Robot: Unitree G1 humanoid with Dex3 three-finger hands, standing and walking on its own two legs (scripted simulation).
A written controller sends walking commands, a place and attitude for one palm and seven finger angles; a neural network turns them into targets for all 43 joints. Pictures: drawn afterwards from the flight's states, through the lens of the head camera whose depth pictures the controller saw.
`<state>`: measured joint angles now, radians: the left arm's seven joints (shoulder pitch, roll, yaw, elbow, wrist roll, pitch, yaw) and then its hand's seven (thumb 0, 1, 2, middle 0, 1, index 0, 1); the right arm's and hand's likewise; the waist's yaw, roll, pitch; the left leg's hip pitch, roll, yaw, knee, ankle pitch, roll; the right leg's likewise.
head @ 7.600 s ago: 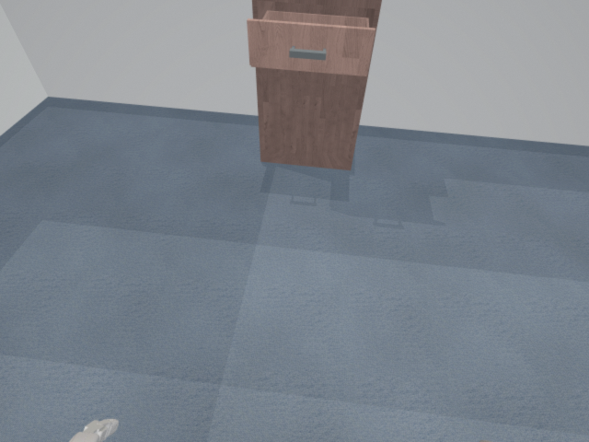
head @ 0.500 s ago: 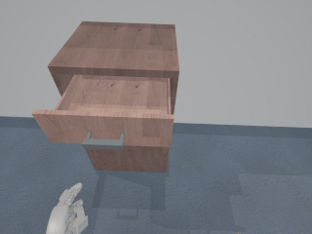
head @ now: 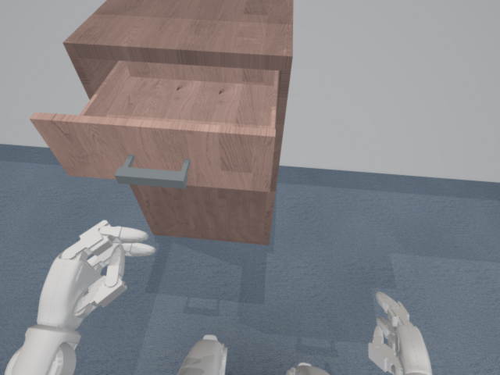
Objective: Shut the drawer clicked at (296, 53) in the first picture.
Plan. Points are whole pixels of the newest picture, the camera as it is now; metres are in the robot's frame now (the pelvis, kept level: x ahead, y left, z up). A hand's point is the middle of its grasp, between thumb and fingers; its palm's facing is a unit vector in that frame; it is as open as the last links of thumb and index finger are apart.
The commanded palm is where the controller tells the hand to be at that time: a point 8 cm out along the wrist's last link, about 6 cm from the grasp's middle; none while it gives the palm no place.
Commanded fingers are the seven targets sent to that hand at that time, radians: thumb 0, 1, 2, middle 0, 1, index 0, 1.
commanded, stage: raise the hand and make a fist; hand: left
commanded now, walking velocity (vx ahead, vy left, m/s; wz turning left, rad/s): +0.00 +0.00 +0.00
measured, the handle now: (155, 169) +0.46 +0.23 +0.03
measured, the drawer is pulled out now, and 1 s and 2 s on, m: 0.21 0.21 0.21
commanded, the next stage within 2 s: bring the fist close to the handle in 1.24 s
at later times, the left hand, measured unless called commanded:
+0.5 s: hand (124, 262) +0.24 +0.19 +0.10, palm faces -0.04 -1.00 -0.02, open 3.1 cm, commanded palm +0.22 +0.25 +0.11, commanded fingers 0.00 0.90 0.90 -1.38 -1.58 -1.38 -1.58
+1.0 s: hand (135, 234) +0.27 +0.18 +0.13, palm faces -0.03 -1.00 -0.05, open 3.2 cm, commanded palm +0.24 +0.24 +0.13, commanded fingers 0.00 0.90 0.90 -1.40 -1.60 -1.40 -1.60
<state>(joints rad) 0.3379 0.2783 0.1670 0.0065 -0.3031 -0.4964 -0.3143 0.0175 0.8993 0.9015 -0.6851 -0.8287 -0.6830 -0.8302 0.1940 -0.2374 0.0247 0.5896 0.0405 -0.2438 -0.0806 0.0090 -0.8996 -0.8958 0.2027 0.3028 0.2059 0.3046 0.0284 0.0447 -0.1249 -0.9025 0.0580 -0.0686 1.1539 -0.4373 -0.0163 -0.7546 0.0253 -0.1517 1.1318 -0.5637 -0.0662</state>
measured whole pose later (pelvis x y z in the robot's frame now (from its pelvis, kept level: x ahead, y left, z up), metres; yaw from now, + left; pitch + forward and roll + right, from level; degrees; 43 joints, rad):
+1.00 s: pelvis +0.02 +0.03 +0.04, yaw -1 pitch +6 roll -2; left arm 0.33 0.21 0.05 -0.15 -0.20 -0.18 -0.10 0.01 0.90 0.90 -1.40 -1.60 -1.39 -1.60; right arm 0.28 -0.24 0.05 0.52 0.04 -0.13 -0.04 0.01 -0.90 -0.90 0.21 0.30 0.21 0.30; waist -0.01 0.04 -0.10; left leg -0.63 0.03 0.01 0.89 -0.37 0.01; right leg -0.51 0.00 -0.07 0.87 -0.47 -0.01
